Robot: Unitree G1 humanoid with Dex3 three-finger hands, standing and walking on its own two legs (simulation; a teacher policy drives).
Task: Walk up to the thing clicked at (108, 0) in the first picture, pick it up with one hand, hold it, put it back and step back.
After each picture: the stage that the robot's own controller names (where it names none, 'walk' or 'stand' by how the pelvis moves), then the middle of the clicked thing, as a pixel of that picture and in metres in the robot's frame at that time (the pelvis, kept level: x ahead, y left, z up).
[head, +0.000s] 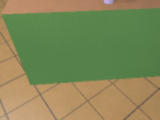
stand; out of the picture +1.06 -0.14 +0.05
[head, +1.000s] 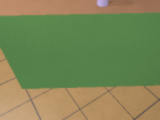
walk; out of the picture +0.96 -0.05 +0.07
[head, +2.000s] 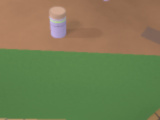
walk; (58, 22) +0.61 +0.16 +0.08
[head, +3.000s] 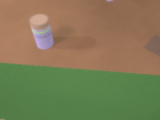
stand; (42, 32) +0.51 +0.19 +0.09
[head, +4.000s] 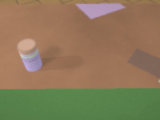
stand; (30, 55) +0.46 +0.23 +0.05
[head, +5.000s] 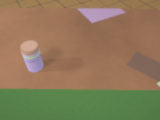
stand; (32, 56) +0.47 +0.22 +0.04
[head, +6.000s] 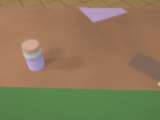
stand; (33, 55) +0.47 +0.22 +0.04
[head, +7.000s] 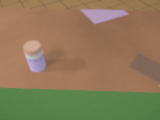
stand; (35, 56) +0.47 +0.22 +0.04
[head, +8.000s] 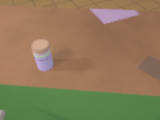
rise first; (42, 55) +0.47 +0.20 +0.05
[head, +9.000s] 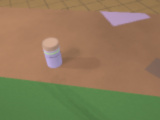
go down; (52, 53) +0.50 +0.19 +0.05
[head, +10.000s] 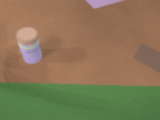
go down; (30, 46) +0.47 +0.18 +0.06
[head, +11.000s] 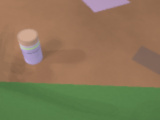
approach; (30, 47) +0.48 +0.18 +0.07
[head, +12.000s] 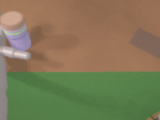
close in; (16, 32) +0.49 +0.20 +0.10
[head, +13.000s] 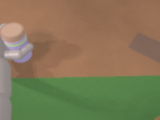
lift; (17, 43) +0.46 +0.20 +0.10
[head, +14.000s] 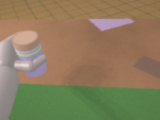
lift; (30, 54) +0.33 +0.17 +0.23
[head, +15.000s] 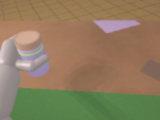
hold; (33, 54) +0.33 +0.17 +0.22
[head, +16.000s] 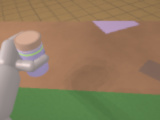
hold; (32, 54) +0.33 +0.17 +0.23
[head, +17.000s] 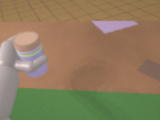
hold; (31, 55) +0.33 +0.17 +0.22
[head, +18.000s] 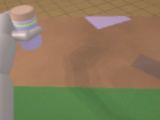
crouch; (27, 28) +0.42 +0.18 +0.25
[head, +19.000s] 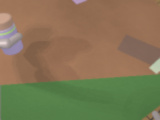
lower; (6, 34) +0.49 +0.21 +0.12
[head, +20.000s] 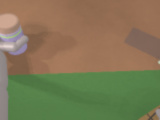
lower; (12, 35) +0.49 +0.20 +0.10
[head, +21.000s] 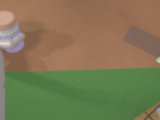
lower; (8, 32) +0.49 +0.20 +0.10
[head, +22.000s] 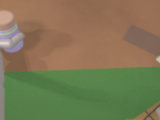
lower; (7, 32) +0.49 +0.21 +0.10
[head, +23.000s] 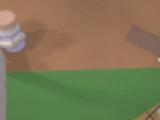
lower; (9, 32) +0.49 +0.20 +0.10
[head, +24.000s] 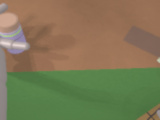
withdraw; (12, 34) +0.49 +0.20 +0.10
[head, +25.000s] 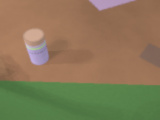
sink last; (36, 47) +0.47 +0.18 +0.08
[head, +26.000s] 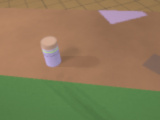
stand; (51, 51) +0.50 +0.20 +0.06
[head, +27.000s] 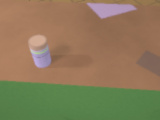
stand; (40, 51) +0.48 +0.19 +0.05
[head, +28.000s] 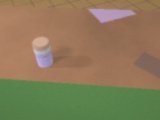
stand; (43, 52) +0.50 +0.20 +0.05
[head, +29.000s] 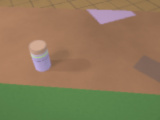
stand; (40, 56) +0.48 +0.20 +0.04
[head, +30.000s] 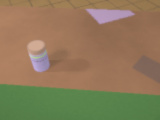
stand; (39, 56) +0.47 +0.21 +0.04
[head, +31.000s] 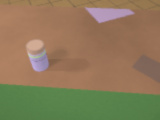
stand; (38, 55) +0.47 +0.21 +0.04
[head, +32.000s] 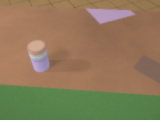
stand; (39, 56) +0.47 +0.20 +0.04
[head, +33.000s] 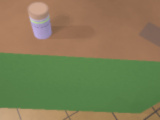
walk; (40, 21) +0.54 +0.18 +0.06
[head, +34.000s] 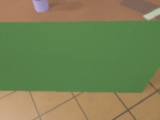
walk; out of the picture +0.75 +0.26 +0.07
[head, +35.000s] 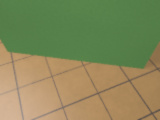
stand; out of the picture +1.10 +0.14 +0.08
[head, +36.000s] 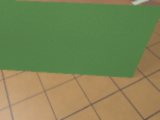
stand; out of the picture +1.08 +0.21 +0.05
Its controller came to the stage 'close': yes
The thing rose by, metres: 0.21
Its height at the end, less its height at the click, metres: +0.00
